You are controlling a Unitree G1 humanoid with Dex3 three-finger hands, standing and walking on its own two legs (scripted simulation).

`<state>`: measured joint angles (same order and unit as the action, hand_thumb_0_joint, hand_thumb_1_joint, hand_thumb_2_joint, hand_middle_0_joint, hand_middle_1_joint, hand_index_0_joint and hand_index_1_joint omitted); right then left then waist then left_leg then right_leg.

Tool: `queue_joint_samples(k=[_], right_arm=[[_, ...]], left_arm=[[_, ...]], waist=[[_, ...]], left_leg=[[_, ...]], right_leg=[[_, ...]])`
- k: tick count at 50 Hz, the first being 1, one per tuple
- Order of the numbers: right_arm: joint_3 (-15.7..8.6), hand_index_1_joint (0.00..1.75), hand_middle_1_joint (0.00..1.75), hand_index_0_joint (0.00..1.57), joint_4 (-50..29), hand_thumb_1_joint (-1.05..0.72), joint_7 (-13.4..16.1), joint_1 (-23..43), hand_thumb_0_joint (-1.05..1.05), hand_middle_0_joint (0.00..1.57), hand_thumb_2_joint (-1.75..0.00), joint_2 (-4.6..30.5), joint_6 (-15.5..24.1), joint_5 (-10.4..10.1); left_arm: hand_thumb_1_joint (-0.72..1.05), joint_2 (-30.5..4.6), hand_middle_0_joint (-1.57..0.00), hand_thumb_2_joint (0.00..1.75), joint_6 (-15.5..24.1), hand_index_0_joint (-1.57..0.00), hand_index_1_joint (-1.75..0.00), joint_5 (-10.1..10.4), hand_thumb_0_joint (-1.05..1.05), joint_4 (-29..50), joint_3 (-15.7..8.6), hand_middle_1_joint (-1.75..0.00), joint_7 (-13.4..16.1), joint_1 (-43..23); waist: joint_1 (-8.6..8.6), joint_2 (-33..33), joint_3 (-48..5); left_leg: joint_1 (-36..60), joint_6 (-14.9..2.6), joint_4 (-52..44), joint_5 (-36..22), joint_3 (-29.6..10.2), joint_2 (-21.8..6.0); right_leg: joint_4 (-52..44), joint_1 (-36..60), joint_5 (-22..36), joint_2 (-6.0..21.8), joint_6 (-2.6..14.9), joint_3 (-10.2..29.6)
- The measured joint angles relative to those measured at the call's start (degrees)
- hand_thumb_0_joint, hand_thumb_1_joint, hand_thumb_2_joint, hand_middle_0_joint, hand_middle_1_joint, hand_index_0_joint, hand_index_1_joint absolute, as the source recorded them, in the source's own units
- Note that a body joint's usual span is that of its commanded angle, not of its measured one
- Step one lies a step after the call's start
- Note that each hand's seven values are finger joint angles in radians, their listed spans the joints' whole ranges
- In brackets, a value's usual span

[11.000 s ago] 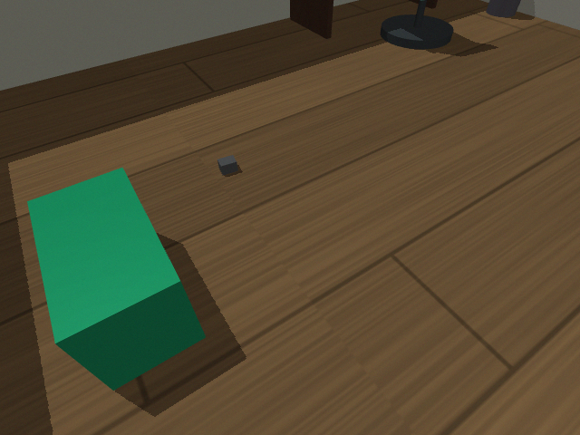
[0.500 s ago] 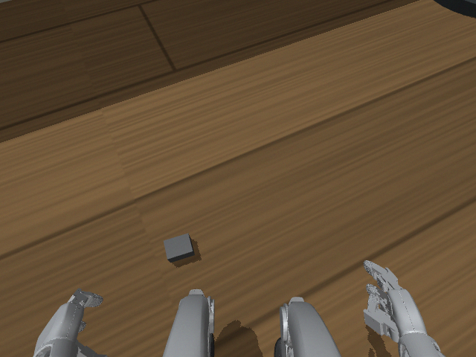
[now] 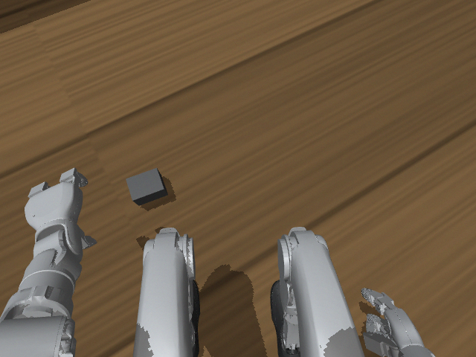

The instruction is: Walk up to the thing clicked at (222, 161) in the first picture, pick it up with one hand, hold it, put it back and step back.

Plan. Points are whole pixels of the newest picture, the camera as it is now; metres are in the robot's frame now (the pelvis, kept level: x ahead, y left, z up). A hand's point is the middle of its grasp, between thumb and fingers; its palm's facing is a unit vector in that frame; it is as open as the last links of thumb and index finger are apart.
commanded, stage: rise first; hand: left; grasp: from above
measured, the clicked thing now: (147, 187) +0.48 +0.26 -0.40
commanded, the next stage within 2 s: none
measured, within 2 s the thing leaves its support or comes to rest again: neither
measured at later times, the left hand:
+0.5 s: hand (102, 201) +0.40 +0.31 -0.23, palm faces -0.36 -0.19 -0.91, open 12.8 cm
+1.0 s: hand (115, 195) +0.43 +0.30 -0.27, palm faces -0.37 -0.21 -0.90, open 12.4 cm
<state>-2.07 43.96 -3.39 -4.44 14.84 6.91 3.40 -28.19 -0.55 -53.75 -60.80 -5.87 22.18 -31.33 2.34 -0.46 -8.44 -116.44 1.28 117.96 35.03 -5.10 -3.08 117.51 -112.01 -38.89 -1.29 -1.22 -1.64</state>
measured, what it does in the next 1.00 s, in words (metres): lowers itself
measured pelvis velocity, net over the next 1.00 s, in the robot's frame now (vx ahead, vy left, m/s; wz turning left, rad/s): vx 0.01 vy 0.00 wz -0.07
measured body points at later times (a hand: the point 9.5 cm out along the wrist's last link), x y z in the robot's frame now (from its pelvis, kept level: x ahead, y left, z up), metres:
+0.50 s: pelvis +0.00 +0.01 -0.06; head +0.21 +0.06 +0.33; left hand +0.42 +0.32 -0.18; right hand +0.07 -0.26 -0.19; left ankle +0.10 +0.14 -0.40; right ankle +0.09 -0.12 -0.40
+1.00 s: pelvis +0.01 +0.00 -0.10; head +0.24 +0.04 +0.29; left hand +0.44 +0.31 -0.22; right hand +0.06 -0.26 -0.22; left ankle +0.10 +0.14 -0.40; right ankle +0.09 -0.12 -0.40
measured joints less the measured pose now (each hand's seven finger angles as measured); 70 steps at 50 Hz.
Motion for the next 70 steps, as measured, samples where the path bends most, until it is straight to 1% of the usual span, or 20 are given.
queue_joint_samples(k=[5,8,11,15,18,21,24,27,34,41,47,52,61,70], right_arm=[[0.66,0.3,0.3,0.2,1.42,-0.9,0.02,-2.13,0.01,0.21,-0.9,-0.74,-0.21,0.71],[1.09,0.3,0.3,0.2,2.13,-0.9,-0.04,-3.11,0.01,0.21,-0.9,-0.8,-0.13,1.12],[1.5,0.3,0.3,0.2,2.89,-0.89,-0.16,-3.82,0.01,0.21,-0.9,-0.71,0.13,1.51],[1.98,0.3,0.3,0.2,3.72,-0.89,-0.62,-4.04,0.01,0.21,-0.9,-0.49,0.49,1.98],[2.27,0.3,0.3,0.2,3.99,-0.89,-1.26,-3.79,0.01,0.21,-0.9,-0.36,0.78,2.32],[2.49,0.3,0.3,0.2,4.06,-0.89,-2.08,-3.37,0.01,0.21,-0.9,-0.34,1.17,2.68],[2.87,0.3,0.3,0.2,4.13,-0.89,-2.91,-2.92,0.0,0.2,-0.9,-0.44,1.69,3.11],[3.27,0.3,0.3,0.2,4.29,-0.89,-3.7,-2.53,0.0,0.2,-0.9,-0.7,2.25,3.54],[3.97,0.3,0.3,0.2,4.34,-0.9,-5.35,-2.42,0.0,0.2,-0.9,-0.9,2.81,4.27],[3.95,0.3,0.3,0.2,4.54,-0.9,-6.56,-2.42,0.0,0.2,-0.9,-0.51,2.52,4.74],[3.64,0.3,0.3,0.2,4.33,-0.9,-7.19,-2.14,0.0,0.2,-0.9,-0.07,2.22,4.85],[3.52,0.3,0.3,0.2,4.08,-0.9,-7.41,-2.15,0.0,0.2,-0.9,0.26,2.05,4.66],[4.16,0.3,0.3,0.2,3.44,-0.9,-7.67,-1.92,0.0,0.2,-0.9,0.59,1.9,4.78],[5.02,0.3,0.3,0.2,3.16,-0.9,-8.03,-1.93,0.0,0.2,-0.9,0.71,2.04,5.14]], left_arm=[[-0.27,-2.23,-0.32,0.79,0.61,-0.32,-0.84,-3.61,0.0,-6.32,0.39,-0.85,1.03,-3.79],[-0.27,-3.42,-0.32,0.79,1.23,-0.32,-0.83,-5.36,0.0,-9.53,0.38,-0.84,1.78,-5.57],[-0.27,-4.19,-0.32,0.79,1.61,-0.32,-0.83,-6.5,0.0,-12.17,0.14,-0.84,2.94,-7.52],[-0.28,-4.61,-0.31,0.8,1.01,-0.31,-0.83,-7.05,0.0,-15.18,-0.56,-0.84,4.89,-10.14],[-0.3,-4.58,-0.3,0.81,-0.26,-0.3,-0.84,-6.75,0.0,-17.39,-1.2,-0.85,6.38,-12.0],[-0.31,-4.42,-0.29,0.82,-1.54,-0.29,-0.84,-5.89,0.0,-19.42,-1.79,-0.85,7.25,-13.74],[-0.32,-4.35,-0.28,0.82,-2.43,-0.29,-0.85,-4.9,0.0,-21.12,-2.39,-0.86,7.75,-15.34],[-0.31,-4.61,-0.29,0.81,-2.66,-0.29,-0.84,-4.35,0.0,-22.61,-2.84,-0.85,7.52,-16.76],[-0.29,-5.99,-0.31,0.79,-0.82,-0.32,-0.82,-4.9,0.0,-23.95,-4.24,-0.83,6.21,-18.48],[-0.27,-7.0,-0.33,0.76,0.52,-0.34,-0.81,-5.6,0.0,-23.85,-6.03,-0.82,6.67,-18.73],[-0.25,-7.39,-0.34,0.74,0.63,-0.35,-0.8,-5.69,0.0,-23.21,-6.22,-0.82,6.68,-18.22],[-0.24,-7.44,-0.34,0.74,0.75,-0.35,-0.8,-5.87,0.0,-23.0,-5.63,-0.82,6.77,-17.82],[-0.25,-7.63,-0.34,0.74,0.42,-0.34,-0.8,-5.99,0.0,-23.44,-5.89,-0.82,7.8,-18.16],[-0.26,-8.45,-0.33,0.75,-0.12,-0.34,-0.8,-5.87,0.0,-24.59,-6.02,-0.81,8.05,-19.2]], waist=[[2.24,0.39,0.41],[3.57,0.67,0.56],[4.53,1.06,0.54],[5.51,1.26,0.58],[6.09,1.1,0.71],[6.48,0.73,1.05],[6.68,0.45,1.58],[6.92,0.36,2.23],[7.14,0.38,3.72],[7.0,0.93,4.64],[6.93,1.32,5.17],[7.03,1.47,5.03],[7.63,1.82,5.39],[8.39,1.83,6.26]], left_leg=[[-3.06,-0.29,3.2,-0.61,-0.6,0.28],[-4.63,-0.4,5.01,-0.64,-0.92,0.53],[-6.27,-0.54,6.69,-0.54,-1.21,0.68],[-8.4,-0.83,8.57,-0.33,-1.44,0.82],[-9.8,-1.02,9.61,-0.21,-1.41,0.85],[-10.95,-1.14,10.44,-0.11,-1.34,0.8],[-11.85,-1.15,11.24,0.06,-1.34,0.62],[-12.57,-0.95,12.12,0.3,-1.42,0.45],[-14.13,-0.13,14.66,1.22,-2.29,0.24],[-15.13,0.44,16.97,2.32,-3.16,0.08],[-15.53,0.56,18.09,2.85,-3.6,-0.03],[-15.81,0.57,18.58,3.17,-3.75,-0.04],[-16.08,0.58,19.33,3.29,-4.15,-0.07],[-16.59,0.58,20.05,2.88,-4.52,-0.02]], right_leg=[[2.83,-2.63,0.58,-0.1,-0.14,-0.33],[4.34,-3.81,0.49,-0.1,-0.25,-0.5],[5.7,-5.05,0.3,-0.12,-0.45,-0.65],[7.21,-6.72,0.01,-0.15,-0.61,-0.75],[8.15,-7.96,-0.15,-0.19,-0.6,-0.67],[8.98,-9.12,-0.25,-0.29,-0.65,-0.54],[9.8,-10.17,-0.29,-0.51,-0.95,-0.43],[10.81,-11.17,-0.38,-0.74,-1.08,-0.37],[13.52,-13.24,-0.97,-1.2,-0.89,-0.88],[15.71,-14.5,-1.71,-1.59,-0.52,-1.46],[16.49,-14.82,-2.0,-1.85,-0.57,-1.75],[16.8,-14.96,-2.27,-1.91,-0.58,-1.83],[17.27,-15.15,-2.22,-2.07,-0.72,-2.11],[17.77,-15.57,-1.68,-2.22,-0.78,-2.37]])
